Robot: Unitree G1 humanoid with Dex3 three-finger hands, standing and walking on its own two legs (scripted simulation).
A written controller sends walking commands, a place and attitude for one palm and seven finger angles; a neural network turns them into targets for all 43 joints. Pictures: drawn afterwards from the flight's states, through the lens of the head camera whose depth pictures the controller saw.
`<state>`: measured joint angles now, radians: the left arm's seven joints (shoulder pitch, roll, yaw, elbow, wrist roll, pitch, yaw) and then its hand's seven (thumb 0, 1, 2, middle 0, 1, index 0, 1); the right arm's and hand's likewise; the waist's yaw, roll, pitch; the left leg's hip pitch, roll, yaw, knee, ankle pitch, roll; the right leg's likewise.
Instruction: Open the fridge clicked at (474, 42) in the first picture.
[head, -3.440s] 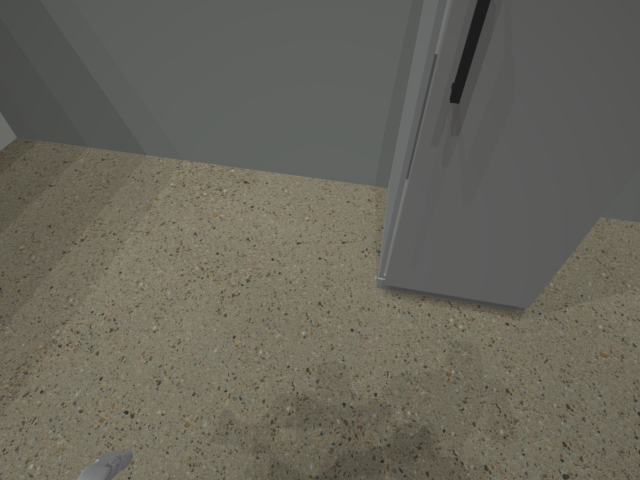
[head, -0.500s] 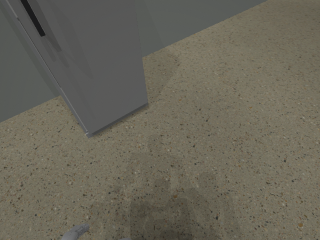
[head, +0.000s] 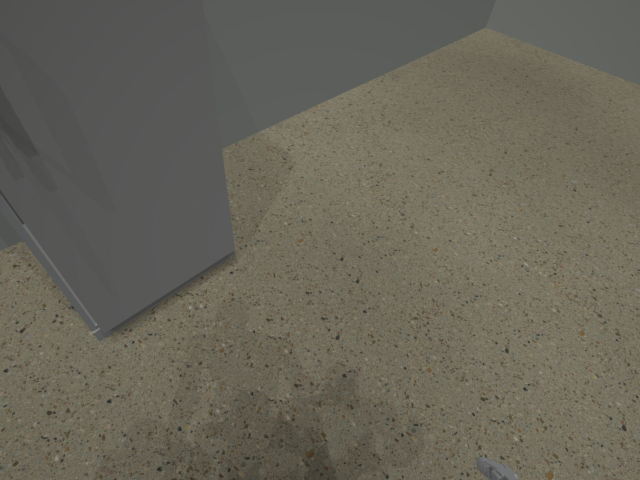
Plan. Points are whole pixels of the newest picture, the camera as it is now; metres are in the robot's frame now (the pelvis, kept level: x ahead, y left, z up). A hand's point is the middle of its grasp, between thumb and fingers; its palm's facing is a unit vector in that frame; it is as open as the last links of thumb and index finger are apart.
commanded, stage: walk to a spot facing it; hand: left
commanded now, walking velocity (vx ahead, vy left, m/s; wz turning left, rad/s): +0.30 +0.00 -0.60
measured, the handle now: out of the picture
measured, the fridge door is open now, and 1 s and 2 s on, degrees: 0 0 0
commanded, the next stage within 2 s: turn to face it in 0.54 s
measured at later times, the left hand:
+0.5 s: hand (270, 349) +0.35 +0.12 -0.17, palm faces -0.34 -0.92 -0.18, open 7.4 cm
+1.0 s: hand (274, 319) +0.41 +0.13 -0.17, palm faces -0.23 -0.96 -0.15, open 7.4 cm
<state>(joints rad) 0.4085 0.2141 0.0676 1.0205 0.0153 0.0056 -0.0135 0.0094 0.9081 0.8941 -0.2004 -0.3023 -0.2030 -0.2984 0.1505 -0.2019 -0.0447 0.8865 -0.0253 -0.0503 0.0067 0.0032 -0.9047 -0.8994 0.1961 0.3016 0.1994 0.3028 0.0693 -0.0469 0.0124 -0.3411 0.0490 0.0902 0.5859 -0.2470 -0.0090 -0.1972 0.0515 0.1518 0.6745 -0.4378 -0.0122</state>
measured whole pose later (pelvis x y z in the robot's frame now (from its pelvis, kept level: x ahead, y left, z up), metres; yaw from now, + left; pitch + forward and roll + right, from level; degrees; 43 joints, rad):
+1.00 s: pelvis +0.27 -0.01 +0.00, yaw -18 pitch +0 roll -1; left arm 0.18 0.18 0.04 0.95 0.01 0.01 0.02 0.01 0.91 0.89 -0.20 -0.30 -0.20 -0.30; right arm 0.24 -0.15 -0.03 1.00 -0.02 0.02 0.00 0.00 -0.93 -0.90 0.20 0.30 0.20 0.30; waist 0.01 -0.04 0.00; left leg -0.29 0.03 0.05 0.61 -0.33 0.00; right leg -0.28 -0.02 -0.14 0.64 -0.36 -0.02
